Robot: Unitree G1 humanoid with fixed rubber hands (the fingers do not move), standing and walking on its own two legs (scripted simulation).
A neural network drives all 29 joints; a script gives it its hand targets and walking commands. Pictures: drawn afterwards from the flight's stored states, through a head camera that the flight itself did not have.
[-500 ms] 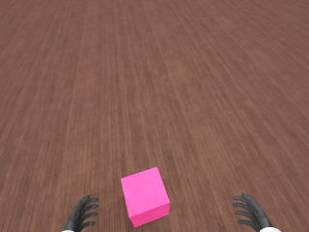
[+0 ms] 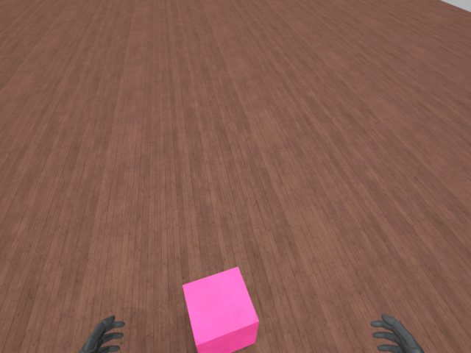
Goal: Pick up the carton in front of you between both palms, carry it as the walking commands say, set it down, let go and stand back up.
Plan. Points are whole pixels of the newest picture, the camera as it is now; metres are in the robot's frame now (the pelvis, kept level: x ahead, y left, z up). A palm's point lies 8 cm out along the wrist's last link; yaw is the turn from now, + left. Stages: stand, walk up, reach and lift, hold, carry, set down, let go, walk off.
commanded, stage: stand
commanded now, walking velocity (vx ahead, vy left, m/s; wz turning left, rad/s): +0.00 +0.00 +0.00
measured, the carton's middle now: (220, 315) +0.41 +0.08 -0.64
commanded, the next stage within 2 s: none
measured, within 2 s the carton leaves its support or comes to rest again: neither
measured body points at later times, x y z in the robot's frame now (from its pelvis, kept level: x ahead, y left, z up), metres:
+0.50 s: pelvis +0.02 +0.01 +0.01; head +0.01 +0.02 +0.45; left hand +0.17 +0.30 -0.10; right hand +0.14 -0.29 -0.08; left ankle -0.02 +0.11 -0.73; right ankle +0.00 -0.13 -0.73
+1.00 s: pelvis +0.01 +0.00 +0.01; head +0.00 +0.01 +0.46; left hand +0.12 +0.30 -0.11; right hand +0.11 -0.30 -0.09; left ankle -0.02 +0.11 -0.73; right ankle +0.00 -0.13 -0.73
